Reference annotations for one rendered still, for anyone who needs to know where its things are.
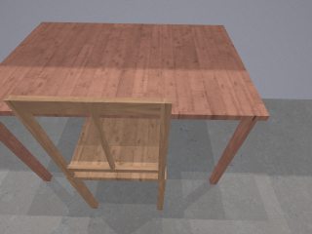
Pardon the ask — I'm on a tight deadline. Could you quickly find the table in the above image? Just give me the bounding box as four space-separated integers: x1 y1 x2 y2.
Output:
0 21 270 185

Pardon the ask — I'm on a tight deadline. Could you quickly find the chair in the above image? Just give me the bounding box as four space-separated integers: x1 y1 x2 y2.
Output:
4 95 173 211

